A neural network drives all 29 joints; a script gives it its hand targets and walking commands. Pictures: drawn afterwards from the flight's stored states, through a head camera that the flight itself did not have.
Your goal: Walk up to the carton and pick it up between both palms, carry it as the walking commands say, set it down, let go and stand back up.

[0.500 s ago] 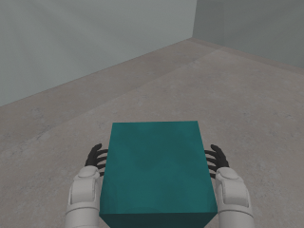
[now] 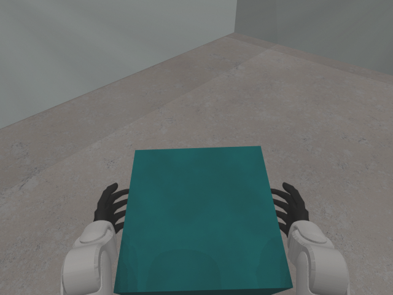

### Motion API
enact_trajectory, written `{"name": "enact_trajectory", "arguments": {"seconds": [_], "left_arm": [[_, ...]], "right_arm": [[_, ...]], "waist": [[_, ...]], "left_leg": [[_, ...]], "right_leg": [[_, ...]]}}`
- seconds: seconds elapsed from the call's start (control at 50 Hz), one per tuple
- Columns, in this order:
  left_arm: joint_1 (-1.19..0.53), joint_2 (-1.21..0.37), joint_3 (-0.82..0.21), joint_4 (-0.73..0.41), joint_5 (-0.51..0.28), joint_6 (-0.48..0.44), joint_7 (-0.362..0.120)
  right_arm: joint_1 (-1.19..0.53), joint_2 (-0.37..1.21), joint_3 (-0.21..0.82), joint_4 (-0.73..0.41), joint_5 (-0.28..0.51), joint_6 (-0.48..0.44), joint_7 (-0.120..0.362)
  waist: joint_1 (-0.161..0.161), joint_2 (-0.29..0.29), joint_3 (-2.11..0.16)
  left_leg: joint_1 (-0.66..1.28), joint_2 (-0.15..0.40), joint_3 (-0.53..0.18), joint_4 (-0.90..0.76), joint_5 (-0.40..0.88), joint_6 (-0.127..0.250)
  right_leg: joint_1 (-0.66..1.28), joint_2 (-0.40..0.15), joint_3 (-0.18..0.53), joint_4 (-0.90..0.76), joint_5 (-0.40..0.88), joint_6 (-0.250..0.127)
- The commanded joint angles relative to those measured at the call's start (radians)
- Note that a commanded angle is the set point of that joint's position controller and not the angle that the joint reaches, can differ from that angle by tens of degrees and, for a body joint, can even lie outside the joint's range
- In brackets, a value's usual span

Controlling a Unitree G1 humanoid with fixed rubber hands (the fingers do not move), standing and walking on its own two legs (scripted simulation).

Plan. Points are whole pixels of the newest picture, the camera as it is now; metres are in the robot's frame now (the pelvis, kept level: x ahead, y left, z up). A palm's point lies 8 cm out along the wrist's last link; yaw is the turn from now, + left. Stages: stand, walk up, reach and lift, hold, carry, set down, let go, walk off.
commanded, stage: carry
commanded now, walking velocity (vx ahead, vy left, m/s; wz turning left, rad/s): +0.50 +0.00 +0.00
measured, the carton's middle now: (200, 225) +0.30 +0.01 +0.00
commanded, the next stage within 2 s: none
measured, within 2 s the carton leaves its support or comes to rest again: neither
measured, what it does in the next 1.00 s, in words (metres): walks ahead: left foot, then right foot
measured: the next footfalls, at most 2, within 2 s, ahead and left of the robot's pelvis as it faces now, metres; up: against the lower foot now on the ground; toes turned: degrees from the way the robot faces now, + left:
left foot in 0.22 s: +0.29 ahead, +0.11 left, +0.00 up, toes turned +6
right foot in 0.72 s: +0.62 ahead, -0.14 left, +0.00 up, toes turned -12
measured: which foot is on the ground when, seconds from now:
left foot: up 0.00-0.20, down 0.22-0.76, up 0.78-1.00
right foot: down 0.00-0.26, up 0.28-0.70, down 0.72-1.00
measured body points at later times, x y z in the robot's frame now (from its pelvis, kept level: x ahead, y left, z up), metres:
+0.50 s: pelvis +0.28 +0.02 +0.00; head +0.29 +0.03 +0.45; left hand +0.56 +0.18 +0.07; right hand +0.53 -0.17 +0.08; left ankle +0.25 +0.11 -0.75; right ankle +0.31 -0.12 -0.68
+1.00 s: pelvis +0.61 -0.08 +0.00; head +0.64 -0.11 +0.45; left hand +0.88 +0.09 +0.07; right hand +0.88 -0.26 +0.06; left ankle +0.63 +0.08 -0.66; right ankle +0.58 -0.13 -0.75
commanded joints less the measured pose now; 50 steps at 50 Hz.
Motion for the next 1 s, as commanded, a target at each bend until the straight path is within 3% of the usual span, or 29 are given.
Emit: {"name": "enact_trajectory", "arguments": {"seconds": [0.0, 0.04, 0.12, 0.16, 0.18, 0.2, 0.22, 0.24, 0.26, 0.3, 0.32, 0.36, 0.48, 0.56, 0.6, 0.64, 0.66, 0.68, 0.7, 0.72, 0.74, 0.76, 0.78, 0.8, 0.82, 0.84, 0.9, 0.98], "left_arm": [[-0.435, -0.678, -0.801, -0.159, -0.358, 0.117, -0.229], [-0.433, -0.668, -0.803, -0.172, -0.362, 0.15, -0.234], [-0.446, -0.643, -0.792, -0.17, -0.374, 0.206, -0.23], [-0.458, -0.632, -0.787, -0.172, -0.382, 0.228, -0.228], [-0.461, -0.63, -0.787, -0.175, -0.388, 0.238, -0.227], [-0.498, -0.622, -0.788, -0.191, -0.396, 0.245, -0.227], [-0.535, -0.611, -0.792, -0.208, -0.403, 0.255, -0.227], [-0.601, -0.622, -0.804, -0.218, -0.419, 0.263, -0.233], [-0.632, -0.653, -0.813, -0.217, -0.421, 0.26, -0.242], [-0.584, -0.725, -0.8, -0.157, -0.425, 0.25, -0.253], [-0.549, -0.752, -0.79, -0.122, -0.419, 0.249, -0.254], [-0.493, -0.77, -0.783, -0.079, -0.387, 0.245, -0.25], [-0.536, -0.78, -0.814, -0.141, -0.371, 0.228, -0.205], [-0.533, -0.758, -0.821, -0.149, -0.376, 0.236, -0.207], [-0.553, -0.749, -0.819, -0.158, -0.387, 0.243, -0.215], [-0.569, -0.741, -0.82, -0.16, -0.4, 0.249, -0.224], [-0.553, -0.738, -0.817, -0.149, -0.405, 0.252, -0.227], [-0.528, -0.734, -0.811, -0.135, -0.41, 0.253, -0.229], [-0.517, -0.732, -0.804, -0.121, -0.413, 0.253, -0.232], [-0.518, -0.733, -0.8, -0.113, -0.417, 0.247, -0.237], [-0.515, -0.751, -0.777, -0.072, -0.42, 0.234, -0.241], [-0.456, -0.784, -0.782, -0.065, -0.415, 0.237, -0.244], [-0.488, -0.793, -0.793, -0.088, -0.424, 0.235, -0.249], [-0.538, -0.821, -0.81, -0.128, -0.445, 0.23, -0.255], [-0.568, -0.838, -0.812, -0.149, -0.452, 0.222, -0.258], [-0.586, -0.842, -0.807, -0.156, -0.454, 0.212, -0.259], [-0.598, -0.841, -0.826, -0.202, -0.473, 0.199, -0.266], [-0.533, -0.798, -0.81, -0.167, -0.44, 0.201, -0.266]], "right_arm": [[-0.378, 0.766, 0.767, -0.12, 0.372, 0.079, 0.179], [-0.387, 0.754, 0.763, -0.148, 0.376, 0.11, 0.174], [-0.396, 0.715, 0.746, -0.165, 0.39, 0.168, 0.17], [-0.397, 0.703, 0.736, -0.158, 0.395, 0.19, 0.171], [-0.389, 0.697, 0.724, -0.145, 0.393, 0.199, 0.168], [-0.38, 0.699, 0.709, -0.128, 0.385, 0.202, 0.167], [-0.351, 0.702, 0.696, -0.095, 0.374, 0.206, 0.168], [-0.372, 0.721, 0.689, -0.066, 0.378, 0.201, 0.174], [-0.403, 0.745, 0.687, -0.083, 0.385, 0.195, 0.176], [-0.468, 0.778, 0.7, -0.132, 0.404, 0.195, 0.175], [-0.501, 0.796, 0.72, -0.144, 0.421, 0.195, 0.178], [-0.502, 0.805, 0.74, -0.15, 0.435, 0.195, 0.189], [-0.455, 0.792, 0.732, -0.117, 0.458, 0.202, 0.233], [-0.434, 0.755, 0.708, -0.108, 0.424, 0.199, 0.23], [-0.436, 0.749, 0.702, -0.105, 0.411, 0.199, 0.225], [-0.431, 0.745, 0.703, -0.097, 0.401, 0.202, 0.218], [-0.433, 0.739, 0.706, -0.099, 0.399, 0.203, 0.214], [-0.443, 0.734, 0.711, -0.108, 0.399, 0.205, 0.21], [-0.447, 0.728, 0.712, -0.114, 0.398, 0.206, 0.204], [-0.459, 0.747, 0.728, -0.148, 0.406, 0.211, 0.198], [-0.492, 0.772, 0.743, -0.182, 0.418, 0.21, 0.198], [-0.482, 0.781, 0.755, -0.171, 0.425, 0.21, 0.201], [-0.479, 0.792, 0.754, -0.152, 0.413, 0.202, 0.201], [-0.47, 0.819, 0.741, -0.131, 0.409, 0.193, 0.197], [-0.478, 0.85, 0.747, -0.138, 0.414, 0.182, 0.196], [-0.48, 0.882, 0.746, -0.126, 0.414, 0.172, 0.194], [-0.442, 0.915, 0.753, -0.128, 0.411, 0.158, 0.185], [-0.421, 0.889, 0.763, -0.124, 0.405, 0.162, 0.178]], "waist": [[0.01, -0.105, -0.2], [0.01, -0.104, -0.152], [0.003, -0.148, -0.058], [-0.011, -0.133, -0.081], [-0.02, -0.083, -0.142], [-0.033, -0.003, -0.208], [-0.029, 0.234, -0.235], [-0.034, 0.373, -0.175], [-0.031, 0.268, -0.107], [-0.018, 0.063, -0.123], [-0.014, 0.032, -0.144], [-0.007, 0.075, -0.173], [-0.012, 0.164, -0.133], [-0.02, 0.186, -0.075], [-0.025, 0.195, -0.05], [-0.02, 0.188, -0.058], [-0.008, 0.188, -0.095], [0.014, 0.146, -0.161], [0.036, 0.078, -0.249], [0.031, -0.171, -0.389], [0.023, -0.315, -0.351], [0.015, -0.268, -0.314], [0.009, -0.193, -0.299], [0.01, -0.106, -0.291], [0.007, -0.073, -0.28], [0.003, -0.08, -0.275], [0.0, -0.083, -0.276], [0.007, -0.088, -0.188]], "left_leg": [[-0.238, 0.019, 0.004, -0.063, 0.147, -0.011], [-0.196, 0.01, 0.026, -0.14, 0.205, -0.015], [0.02, -0.024, 0.081, -0.324, 0.287, 0.007], [0.229, -0.064, 0.131, -0.408, 0.316, 0.014], [0.405, -0.065, 0.124, -0.422, 0.292, 0.017], [0.604, 0.041, -0.049, -0.433, 0.19, 0.046], [0.727, 0.316, -0.513, -0.575, -0.038, 0.147], [0.721, 0.41, -0.755, -0.685, -0.077, 0.274], [0.553, 0.4, -0.759, -0.742, -0.011, 0.274], [0.475, 0.33, -0.516, -0.736, 0.097, 0.198], [0.471, 0.303, -0.4, -0.716, 0.133, 0.163], [0.459, 0.255, -0.284, -0.705, 0.23, 0.12], [0.589, 0.2, -0.112, -0.723, 0.428, 0.134], [0.586, 0.163, -0.018, -0.678, 0.597, 0.125], [0.59, 0.172, -0.003, -0.655, 0.634, 0.123], [0.585, 0.195, 0.002, -0.59, 0.707, 0.104], [0.595, 0.182, 0.033, -0.495, 0.777, 0.081], [0.578, 0.138, 0.082, -0.33, 0.773, 0.046], [0.445, 0.099, 0.103, -0.121, 0.595, 0.013], [0.109, 0.028, 0.066, 0.16, 0.227, -0.047], [-0.171, -0.043, 0.019, 0.329, -0.079, -0.037], [-0.165, -0.003, -0.068, 0.396, -0.049, -0.015], [-0.123, 0.04, -0.103, 0.39, -0.017, -0.003], [-0.126, 0.054, -0.105, 0.354, 0.026, 0.004], [-0.109, 0.084, -0.117, 0.297, 0.09, 0.007], [-0.088, 0.087, -0.111, 0.259, 0.129, 0.009], [-0.11, 0.067, -0.066, 0.217, 0.201, -0.005], [-0.217, 0.07, -0.03, 0.06, 0.298, -0.025]], "right_leg": [[0.391, -0.257, 0.191, -0.094, 0.388, -0.109], [0.322, -0.244, 0.14, -0.104, 0.401, -0.104], [0.132, -0.229, 0.073, -0.073, 0.431, -0.058], [0.059, -0.206, 0.022, 0.092, 0.534, -0.024], [0.002, -0.165, -0.014, 0.258, 0.559, 0.002], [-0.156, -0.118, -0.035, 0.448, 0.368, 0.037], [-0.396, -0.019, -0.068, 0.686, -0.011, 0.07], [-0.564, 0.013, -0.004, 0.823, -0.265, 0.037], [-0.525, -0.033, 0.037, 0.895, -0.276, 0.035], [-0.464, -0.082, 0.056, 0.884, -0.152, 0.025], [-0.462, -0.11, 0.063, 0.827, -0.092, 0.022], [-0.429, -0.096, 0.024, 0.735, -0.013, 0.026], [-0.537, -0.085, -0.059, 0.46, 0.169, 0.068], [-0.46, -0.053, -0.129, 0.257, 0.254, 0.054], [-0.414, -0.051, -0.151, 0.184, 0.276, 0.039], [-0.318, -0.049, -0.157, 0.141, 0.284, 0.024], [-0.231, -0.028, -0.176, 0.102, 0.28, 0.024], [-0.082, 0.012, -0.209, 0.061, 0.25, 0.032], [0.146, -0.031, -0.158, 0.088, 0.188, 0.035], [0.479, -0.331, 0.291, 0.112, 0.073, -0.079], [0.58, -0.446, 0.582, -0.028, -0.043, -0.195], [0.434, -0.426, 0.577, -0.095, 0.025, -0.16], [0.364, -0.381, 0.439, -0.09, 0.092, -0.103], [0.341, -0.362, 0.34, -0.06, 0.193, -0.072], [0.279, -0.347, 0.268, -0.069, 0.204, -0.05], [0.232, -0.318, 0.213, -0.084, 0.165, -0.035], [0.23, -0.306, 0.125, -0.125, 0.183, -0.06], [0.276, -0.281, 0.049, -0.165, 0.238, -0.082]]}}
